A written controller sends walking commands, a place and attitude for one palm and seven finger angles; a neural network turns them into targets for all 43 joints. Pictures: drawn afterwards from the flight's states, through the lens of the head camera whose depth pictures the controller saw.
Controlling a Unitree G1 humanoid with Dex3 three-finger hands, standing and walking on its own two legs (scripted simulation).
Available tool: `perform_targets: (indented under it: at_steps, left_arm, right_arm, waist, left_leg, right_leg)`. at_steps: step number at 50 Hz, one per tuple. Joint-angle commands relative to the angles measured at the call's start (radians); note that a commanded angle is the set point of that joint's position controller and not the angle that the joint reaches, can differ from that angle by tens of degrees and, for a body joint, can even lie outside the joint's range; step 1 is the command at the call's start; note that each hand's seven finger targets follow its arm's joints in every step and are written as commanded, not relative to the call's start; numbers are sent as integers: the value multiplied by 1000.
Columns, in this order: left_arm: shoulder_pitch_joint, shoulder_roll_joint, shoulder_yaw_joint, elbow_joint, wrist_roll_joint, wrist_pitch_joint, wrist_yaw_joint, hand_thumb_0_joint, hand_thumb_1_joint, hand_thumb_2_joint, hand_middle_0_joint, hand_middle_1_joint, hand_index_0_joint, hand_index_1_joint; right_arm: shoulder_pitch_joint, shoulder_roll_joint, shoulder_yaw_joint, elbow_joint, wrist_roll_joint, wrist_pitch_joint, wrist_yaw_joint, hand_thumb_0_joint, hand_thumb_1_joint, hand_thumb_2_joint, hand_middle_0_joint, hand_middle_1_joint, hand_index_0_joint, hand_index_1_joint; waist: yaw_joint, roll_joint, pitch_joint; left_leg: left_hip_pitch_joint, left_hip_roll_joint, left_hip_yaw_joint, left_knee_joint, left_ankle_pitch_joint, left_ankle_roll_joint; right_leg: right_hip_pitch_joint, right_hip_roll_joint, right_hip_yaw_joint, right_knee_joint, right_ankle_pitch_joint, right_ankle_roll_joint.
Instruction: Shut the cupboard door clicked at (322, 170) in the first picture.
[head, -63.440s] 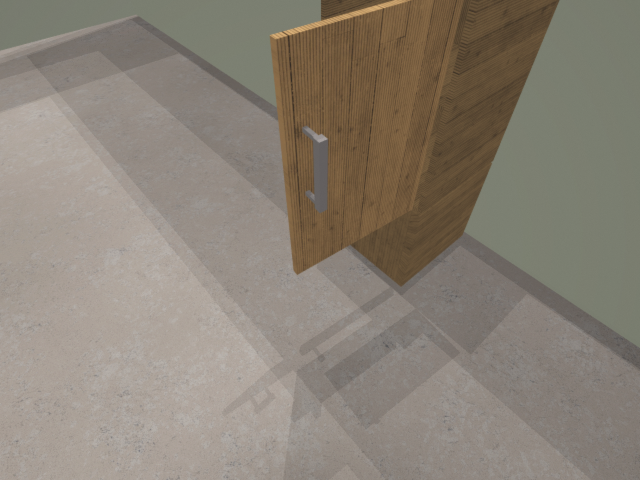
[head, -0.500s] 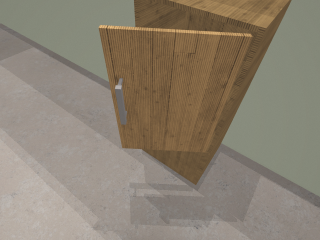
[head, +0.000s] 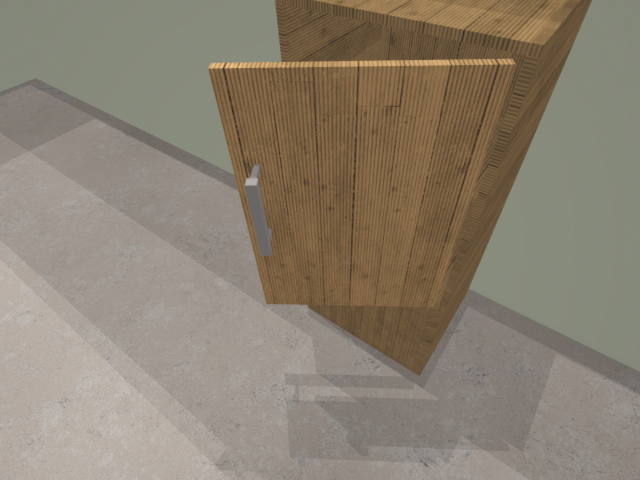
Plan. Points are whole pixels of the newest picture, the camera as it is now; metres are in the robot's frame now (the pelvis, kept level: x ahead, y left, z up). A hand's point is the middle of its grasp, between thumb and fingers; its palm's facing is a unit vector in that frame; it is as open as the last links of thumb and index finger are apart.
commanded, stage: look again from close up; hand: left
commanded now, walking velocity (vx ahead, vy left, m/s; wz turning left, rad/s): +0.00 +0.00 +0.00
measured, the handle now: (261, 212) +0.55 +0.14 +0.00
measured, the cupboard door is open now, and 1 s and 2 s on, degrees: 34 34 34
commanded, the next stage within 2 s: shuffle to correct the standing spot in 0.10 s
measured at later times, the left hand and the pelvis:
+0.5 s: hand out of the picture +0.03 +0.15 -0.18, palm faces +0.01 -0.98 -0.18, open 7.4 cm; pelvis +0.04 -0.02 -0.01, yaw +0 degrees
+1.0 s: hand out of the picture +0.16 +0.16 -0.18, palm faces +0.04 -0.98 -0.21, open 7.4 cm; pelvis +0.11 -0.03 +0.00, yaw +0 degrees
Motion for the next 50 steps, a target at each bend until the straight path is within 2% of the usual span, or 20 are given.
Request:
perform_targets:
  at_steps: [1,10,12,15,19,22,25,28,29,31,32,33,34,35,36,37,40,43,47,50]
  left_arm:
    - [28,138,22,-44,-3,-19,7,0,900,900,-200,-300,-200,-300]
    - [-2,176,27,-45,-2,-19,3,0,900,900,-200,-300,-200,-300]
    - [25,126,15,-25,-2,-9,1,0,900,900,-200,-300,-200,-300]
    - [32,130,20,-27,5,-1,-8,0,900,900,-200,-300,-200,-300]
    - [53,121,27,-33,9,-5,-18,0,900,900,-200,-300,-200,-300]
    - [81,121,32,-24,7,-16,-19,0,900,900,-200,-300,-200,-300]
    - [123,132,42,-8,5,-23,-14,0,900,900,-200,-300,-200,-300]
    - [212,159,59,21,4,-28,-6,0,900,900,-200,-300,-200,-300]
    - [235,156,63,29,5,-30,-2,0,900,900,-200,-300,-200,-300]
    - [246,146,63,32,13,-30,4,0,900,900,-200,-300,-200,-300]
    - [216,134,61,25,13,-27,6,0,900,900,-200,-300,-200,-300]
    - [166,115,57,11,7,-23,9,0,900,900,-200,-300,-200,-300]
    - [129,91,49,-7,0,-19,11,0,900,900,-200,-300,-200,-300]
    - [104,56,40,-22,-13,-23,14,0,900,900,-200,-300,-200,-300]
    - [73,48,33,-35,-16,-22,25,0,900,900,-200,-300,-200,-300]
    - [44,69,42,-26,-9,-7,32,0,900,900,-200,-300,-200,-300]
    - [29,39,44,-34,1,13,19,0,900,900,-200,-300,-200,-300]
    - [44,22,47,-47,3,31,9,0,900,900,-200,-300,-200,-300]
    - [-3,41,64,-93,6,42,4,0,900,900,-200,-300,-200,-300]
    - [17,56,73,-109,8,30,1,0,900,900,-200,-300,-200,-300]
  right_arm:
    - [22,-121,-22,-37,3,-21,-10,0,-900,-900,200,300,200,300]
    - [-31,-141,-26,-25,3,-18,-12,0,-900,-900,200,300,200,300]
    - [-10,-91,-12,-6,-1,-8,-9,0,-900,-900,200,300,200,300]
    - [-13,-100,-19,-9,-7,1,-4,0,-900,-900,200,300,200,300]
    - [-9,-111,-29,-18,-8,0,-3,0,-900,-900,200,300,200,300]
    - [5,-99,-29,-17,-6,-11,-6,0,-900,-900,200,300,200,300]
    - [15,-72,-26,-13,-3,-19,-12,0,-900,-900,200,300,200,300]
    - [0,-29,-25,-24,-2,-22,-13,0,-900,-900,200,300,200,300]
    - [-30,-22,-24,-34,-1,-22,-13,0,-900,-900,200,300,200,300]
    - [-59,-8,-26,-41,2,-26,-11,0,-900,-900,200,300,200,300]
    - [-36,3,-25,-32,3,-27,-10,0,-900,-900,200,300,200,300]
    - [34,13,-23,4,6,-28,-13,0,-900,-900,200,300,200,300]
    - [147,-23,-28,49,1,-35,-22,0,-900,-900,200,300,200,300]
    - [246,-99,-42,78,-4,-32,-37,0,-900,-900,200,300,200,300]
    - [262,-94,-32,90,-1,-19,-43,0,-900,-900,200,300,200,300]
    - [217,-76,-23,90,-2,-12,-49,0,-900,-900,200,300,200,300]
    - [95,-69,-27,35,-6,-2,-50,0,-900,-900,200,300,200,300]
    - [56,-81,-42,3,-3,3,-48,0,-900,-900,200,300,200,300]
    - [41,-110,-70,-25,-11,16,-45,0,-900,-900,200,300,200,300]
    - [18,-113,-82,-40,-12,24,-38,0,-900,-900,200,300,200,300]
  waist:
    - [1,-74,32]
    - [0,-45,3]
    - [2,-51,3]
    - [0,-27,54]
    - [5,-8,107]
    - [5,-29,78]
    - [11,-112,45]
    - [33,-232,25]
    - [47,-240,51]
    - [49,-175,60]
    - [28,-158,52]
    - [-19,-114,37]
    - [-59,-19,-30]
    - [-86,186,-87]
    - [-74,229,-77]
    - [-59,207,-7]
    - [-16,94,102]
    - [2,72,75]
    - [-2,133,47]
    - [28,114,16]
  left_leg:
    - [-9,132,-132,-130,111,9]
    - [32,131,-111,-113,164,0]
    - [26,129,-105,-114,60,-5]
    - [-17,133,-123,-128,-142,5]
    - [-52,158,-151,-137,-196,24]
    - [-26,148,-117,-63,-40,25]
    - [-53,113,-42,63,69,9]
    - [-193,51,39,222,-59,-15]
    - [-264,47,40,263,-187,-21]
    - [-276,57,33,230,-243,-16]
    - [-200,59,30,141,-196,-14]
    - [-41,55,30,-10,-42,-12]
    - [175,136,-57,-58,340,17]
    - [338,336,-253,-20,863,116]
    - [361,431,-299,-44,1271,189]
    - [314,413,-239,-33,1335,185]
    - [157,344,-142,-74,1050,141]
    - [109,304,-88,-89,958,116]
    - [126,317,-70,-65,919,109]
    - [108,297,-57,10,813,78]
  right_leg:
    - [-17,-55,61,-93,101,-56]
    - [10,-68,73,-115,181,-58]
    - [9,-60,62,-114,65,-53]
    - [-42,-45,62,-113,-127,-67]
    - [-71,-27,41,-82,-135,-75]
    - [-48,-36,59,-63,-19,-87]
    - [31,-72,107,-69,152,-108]
    - [180,-160,213,-105,387,-172]
    - [216,-196,258,-117,481,-209]
    - [232,-210,247,-100,578,-241]
    - [195,-186,199,-66,604,-221]
    - [117,-135,121,21,680,-177]
    - [-1,-52,30,183,623,-110]
    - [-177,26,-73,348,211,-47]
    - [-257,35,-39,451,-314,-34]
    - [-272,-8,15,452,-334,-29]
    - [-226,-38,-52,335,-240,-22]
    - [-167,-16,-110,274,-89,-18]
    - [-178,-11,-123,263,-42,-28]
    - [-84,-9,-122,118,64,-38]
